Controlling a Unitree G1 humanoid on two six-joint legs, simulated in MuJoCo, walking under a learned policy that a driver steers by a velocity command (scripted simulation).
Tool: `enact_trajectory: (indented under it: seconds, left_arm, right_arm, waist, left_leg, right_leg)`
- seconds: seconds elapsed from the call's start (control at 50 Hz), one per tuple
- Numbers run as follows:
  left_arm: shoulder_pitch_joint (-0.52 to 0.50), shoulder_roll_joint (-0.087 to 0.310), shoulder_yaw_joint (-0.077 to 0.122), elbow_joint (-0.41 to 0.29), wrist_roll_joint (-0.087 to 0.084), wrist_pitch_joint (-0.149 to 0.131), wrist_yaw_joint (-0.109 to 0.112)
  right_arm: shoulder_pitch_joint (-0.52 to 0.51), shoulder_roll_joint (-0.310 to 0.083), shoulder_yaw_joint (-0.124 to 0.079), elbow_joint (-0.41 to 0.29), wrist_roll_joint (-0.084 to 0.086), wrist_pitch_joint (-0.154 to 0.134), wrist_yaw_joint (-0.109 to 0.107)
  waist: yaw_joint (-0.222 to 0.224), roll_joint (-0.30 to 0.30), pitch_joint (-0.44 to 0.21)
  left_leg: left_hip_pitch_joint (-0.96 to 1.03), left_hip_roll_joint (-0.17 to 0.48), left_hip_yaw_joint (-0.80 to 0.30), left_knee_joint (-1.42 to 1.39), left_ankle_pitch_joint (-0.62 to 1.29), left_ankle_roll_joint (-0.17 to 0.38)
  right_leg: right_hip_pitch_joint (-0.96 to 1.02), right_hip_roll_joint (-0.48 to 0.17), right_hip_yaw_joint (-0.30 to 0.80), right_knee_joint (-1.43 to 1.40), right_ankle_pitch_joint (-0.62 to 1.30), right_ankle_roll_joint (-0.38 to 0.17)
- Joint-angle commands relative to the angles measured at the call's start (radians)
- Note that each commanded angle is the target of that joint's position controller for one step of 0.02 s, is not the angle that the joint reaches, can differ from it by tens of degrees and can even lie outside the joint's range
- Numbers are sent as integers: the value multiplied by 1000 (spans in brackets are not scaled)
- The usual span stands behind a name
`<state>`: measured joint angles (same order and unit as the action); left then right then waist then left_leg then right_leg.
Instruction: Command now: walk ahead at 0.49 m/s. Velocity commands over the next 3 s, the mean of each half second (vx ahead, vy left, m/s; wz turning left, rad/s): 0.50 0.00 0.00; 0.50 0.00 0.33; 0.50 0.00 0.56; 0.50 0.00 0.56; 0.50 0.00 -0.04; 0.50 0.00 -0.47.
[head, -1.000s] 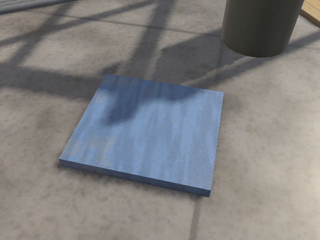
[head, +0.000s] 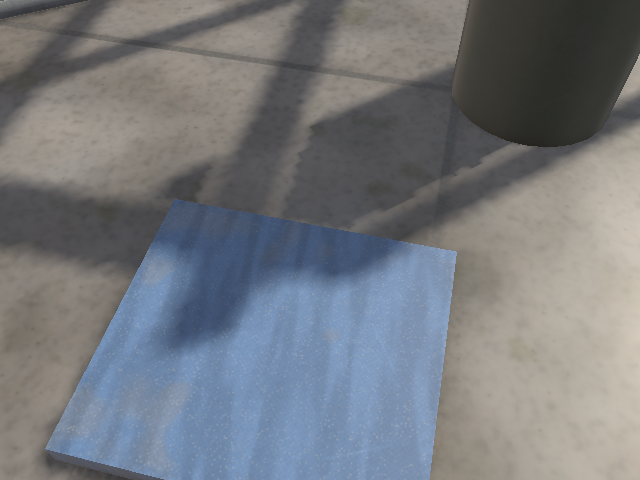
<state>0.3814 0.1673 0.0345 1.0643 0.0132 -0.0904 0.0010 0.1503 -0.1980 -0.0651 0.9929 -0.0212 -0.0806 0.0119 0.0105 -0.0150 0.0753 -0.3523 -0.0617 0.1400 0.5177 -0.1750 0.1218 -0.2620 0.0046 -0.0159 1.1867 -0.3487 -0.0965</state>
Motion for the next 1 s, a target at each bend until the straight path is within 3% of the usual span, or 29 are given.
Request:
enact_trajectory:
  seconds: [0.02,0.06,0.12,0.24,0.3,0.36,0.4,0.42,0.44,0.48,0.5,0.52,0.54,0.56,0.58,0.64,0.66,0.68,0.74,0.78,0.8,0.82,0.84,0.86,0.88,0.9,0.92,0.94,1.0]
  left_arm:
    - [27,54,17,-59,25,5,-10]
    - [30,32,16,-61,30,25,-20]
    - [-87,47,18,-107,31,43,-29]
    - [-314,91,28,-179,23,57,-32]
    - [-464,39,9,-233,35,59,-39]
    - [-566,13,-14,-292,16,48,-44]
    - [-539,9,-22,-290,0,44,-37]
    - [-450,20,-16,-266,-6,43,-21]
    - [-354,75,0,-242,-10,29,-10]
    - [-74,118,32,-143,1,19,-2]
    - [83,176,55,-77,18,20,3]
    - [101,216,68,-49,31,20,10]
    - [45,183,58,-63,45,19,15]
    - [-8,107,39,-56,57,16,18]
    - [-56,67,27,-52,62,7,22]
    - [-201,69,27,-78,30,-35,14]
    - [-276,93,33,-102,22,-42,11]
    - [-345,103,38,-115,19,-48,11]
    - [-306,176,60,-115,6,-74,20]
    - [-308,220,77,-136,12,-52,16]
    - [-337,229,79,-159,9,-28,14]
    - [-348,189,69,-174,24,-8,2]
    - [-305,35,26,-197,33,1,-14]
    - [-48,25,13,-270,4,-4,-34]
    - [-54,119,20,-241,32,-10,-33]
    - [-140,181,32,-261,40,-12,-27]
    - [-191,185,33,-273,48,-2,-16]
    - [-213,171,25,-287,45,14,-12]
    - [-255,148,13,-325,26,43,-7]
  right_arm:
    - [124,-24,3,22,8,-19,-7]
    - [179,-34,8,44,8,-33,-14]
    - [240,-76,5,59,10,-39,-16]
    - [401,-62,17,83,11,-29,-19]
    - [543,-48,29,118,-2,-23,-44]
    - [557,-41,37,127,-16,-19,-54]
    - [496,-59,41,119,-18,-9,-45]
    - [488,-82,39,123,-18,-9,-43]
    - [504,-54,50,126,-10,-12,-38]
    - [383,-134,35,100,49,-29,-27]
    - [250,-145,25,38,76,-41,-19]
    - [183,-139,16,-19,63,-44,-22]
    - [98,-129,5,-59,56,-39,-22]
    - [83,-83,4,-65,52,-27,-22]
    - [85,-48,-1,-78,31,-9,-24]
    - [95,2,0,-132,-2,42,-16]
    - [94,-7,-1,-160,4,53,-1]
    - [139,-22,-6,-161,8,61,15]
    - [233,-98,-36,-139,-12,74,24]
    - [359,-142,-59,-96,-15,78,17]
    - [480,-160,-72,-57,-14,77,15]
    - [502,-180,-79,-30,-12,76,14]
    - [388,-184,-55,-53,-5,69,15]
    - [211,-269,-58,-126,0,66,10]
    - [124,-228,-55,-165,-2,60,8]
    - [100,-200,-48,-179,0,50,5]
    - [111,-205,-44,-169,-5,35,1]
    - [134,-223,-47,-163,-2,18,-11]
    - [189,-186,-38,-132,5,-6,-19]
  waist:
    - [8,20,-38]
    - [26,34,-34]
    - [19,50,-2]
    - [-42,28,26]
    - [-121,41,13]
    - [-133,108,21]
    - [-91,139,26]
    - [-53,185,-34]
    - [-6,122,-138]
    - [147,94,-266]
    - [231,-76,-308]
    - [196,-86,-296]
    - [165,38,-203]
    - [118,78,-113]
    - [58,81,-35]
    - [-76,1,61]
    - [-128,-38,85]
    - [-182,-68,77]
    - [-209,-82,-29]
    - [-267,-72,-117]
    - [-334,-40,-174]
    - [-338,112,-135]
    - [-199,232,-55]
    - [4,414,-230]
    - [19,180,-121]
    - [5,26,-38]
    - [10,-68,-33]
    - [2,-62,-41]
    - [-8,-22,-69]
  left_leg:
    - [194,300,-392,-364,7,111]
    - [172,275,-319,-371,137,104]
    - [195,259,-258,-402,179,100]
    - [436,227,-221,-376,292,81]
    - [648,255,-278,-305,496,69]
    - [679,267,-269,-285,566,86]
    - [543,238,-193,-243,822,76]
    - [537,246,-170,-149,1096,68]
    - [469,207,-131,8,1306,29]
    - [47,162,-103,374,933,-43]
    - [-307,61,-93,744,234,-97]
    - [-489,78,-174,928,-258,-91]
    - [-525,138,-235,873,-271,-61]
    - [-501,152,-232,805,-286,-40]
    - [-467,160,-241,772,-301,-27]
    - [-343,125,-179,685,-201,-14]
    - [-247,122,-142,522,-127,-21]
    - [-70,100,-77,371,-20,-29]
    - [183,56,-12,286,135,-22]
    - [280,2,11,203,72,3]
    - [396,-12,1,119,72,45]
    - [460,20,-97,44,11,94]
    - [341,105,-351,107,117,117]
    - [386,331,-912,-266,-226,282]
    - [268,375,-995,-359,-529,286]
    - [141,352,-941,-359,-536,252]
    - [76,316,-852,-327,-413,215]
    - [25,283,-747,-315,-275,203]
    - [39,222,-583,-309,45,199]
  right_leg:
    - [-250,-96,59,20,88,2]
    - [-232,-99,39,-27,94,20]
    - [-346,-121,8,-94,170,47]
    - [-646,-119,-55,-91,204,78]
    - [-758,-88,-101,-98,81,90]
    - [-718,-59,-126,-235,21,75]
    - [-459,32,-200,-438,-72,44]
    - [-305,90,-217,-483,-68,16]
    - [-98,103,-218,-445,7,-24]
    - [497,26,-89,-670,305,-59]
    - [761,-167,200,-808,409,-138]
    - [804,-325,359,-762,725,-191]
    - [689,-311,295,-772,629,-147]
    - [549,-285,252,-822,482,-90]
    - [408,-266,207,-887,379,-48]
    - [92,-216,42,-1068,278,-10]
    - [-27,-190,-21,-1120,282,-23]
    - [-130,-132,-102,-1113,269,-31]
    - [-51,-153,-141,-1005,570,-44]
    - [81,-141,-164,-697,807,-23]
    - [65,-106,-180,-409,799,-7]
    - [-91,-8,-147,-15,187,6]
    - [-310,51,-90,362,-194,-2]
    - [-429,60,58,367,-137,7]
    - [-459,-6,57,328,-65,33]
    - [-449,-39,61,269,-25,48]
    - [-401,-74,74,194,-14,64]
    - [-353,-101,82,113,-22,79]
    - [-316,-122,67,-46,72,108]
